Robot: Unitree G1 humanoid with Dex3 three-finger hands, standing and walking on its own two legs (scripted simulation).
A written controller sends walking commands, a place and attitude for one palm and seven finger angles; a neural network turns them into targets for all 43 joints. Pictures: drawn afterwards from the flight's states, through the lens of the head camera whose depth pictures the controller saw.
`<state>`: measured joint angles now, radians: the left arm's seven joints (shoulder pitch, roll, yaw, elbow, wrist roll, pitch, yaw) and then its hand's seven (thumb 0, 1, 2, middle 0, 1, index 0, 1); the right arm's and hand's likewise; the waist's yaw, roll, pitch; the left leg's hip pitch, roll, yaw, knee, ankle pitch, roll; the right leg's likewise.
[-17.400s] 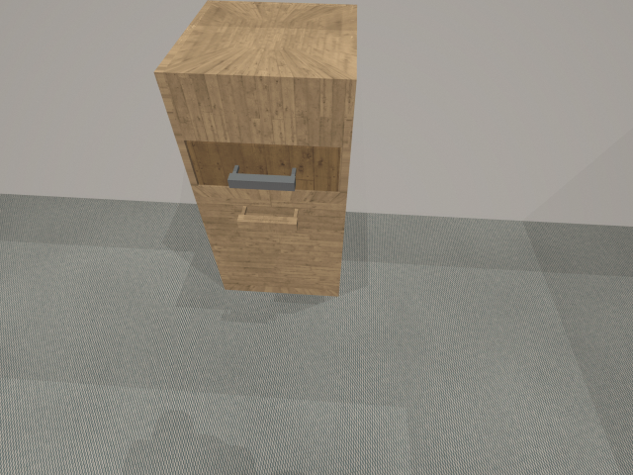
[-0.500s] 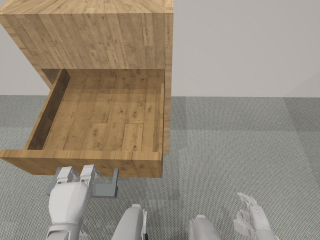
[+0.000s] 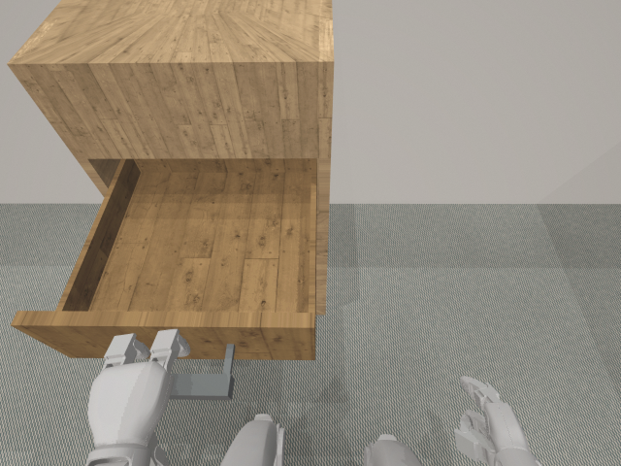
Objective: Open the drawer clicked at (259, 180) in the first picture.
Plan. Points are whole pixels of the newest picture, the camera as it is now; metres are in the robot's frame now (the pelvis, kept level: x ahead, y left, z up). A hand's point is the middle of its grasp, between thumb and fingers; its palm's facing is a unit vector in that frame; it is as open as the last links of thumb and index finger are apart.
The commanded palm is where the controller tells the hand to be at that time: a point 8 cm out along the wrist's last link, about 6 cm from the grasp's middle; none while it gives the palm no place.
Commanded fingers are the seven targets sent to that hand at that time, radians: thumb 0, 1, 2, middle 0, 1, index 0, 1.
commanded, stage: lift the hand off the handle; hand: left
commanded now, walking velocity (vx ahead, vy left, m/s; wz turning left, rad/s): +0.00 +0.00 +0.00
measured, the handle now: (172, 368) +0.25 +0.22 -0.06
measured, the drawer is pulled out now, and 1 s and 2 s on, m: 0.30 0.30 0.30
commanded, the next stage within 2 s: draw the hand back to the body in 1.78 s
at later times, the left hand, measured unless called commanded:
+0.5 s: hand (145, 396) +0.20 +0.22 +0.00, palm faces -0.03 -0.12 -0.99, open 13.8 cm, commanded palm +0.18 +0.21 +0.05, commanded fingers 0.00 -0.50 0.30 -0.30 -1.20 -0.30 -1.20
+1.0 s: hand (136, 384) +0.21 +0.21 +0.03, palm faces -0.01 -0.12 -0.99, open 13.8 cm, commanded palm +0.19 +0.21 +0.09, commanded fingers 0.00 -0.50 0.30 -0.30 -1.20 -0.30 -1.20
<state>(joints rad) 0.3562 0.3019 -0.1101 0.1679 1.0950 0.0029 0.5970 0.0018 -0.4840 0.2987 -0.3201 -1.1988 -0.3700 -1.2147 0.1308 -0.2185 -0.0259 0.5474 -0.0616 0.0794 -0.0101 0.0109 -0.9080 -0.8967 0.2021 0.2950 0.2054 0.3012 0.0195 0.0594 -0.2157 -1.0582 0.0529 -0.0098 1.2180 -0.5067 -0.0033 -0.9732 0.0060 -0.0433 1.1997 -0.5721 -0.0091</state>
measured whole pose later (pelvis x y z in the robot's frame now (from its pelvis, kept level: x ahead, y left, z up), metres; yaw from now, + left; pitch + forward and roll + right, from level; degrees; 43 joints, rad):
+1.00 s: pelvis +0.02 -0.01 +0.04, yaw +0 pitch +13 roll +0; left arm 0.46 0.32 -0.10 0.00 1.05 0.01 0.50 0.00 -0.48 0.30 -0.32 -1.20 -0.31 -1.20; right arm 0.17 -0.23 -0.02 0.50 -0.04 0.11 0.03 0.01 -0.91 -0.90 0.20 0.29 0.20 0.30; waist 0.04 0.07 -0.17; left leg -0.76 0.05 0.01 0.99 -0.45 -0.01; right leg -0.70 0.00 -0.02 0.99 -0.52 -0.01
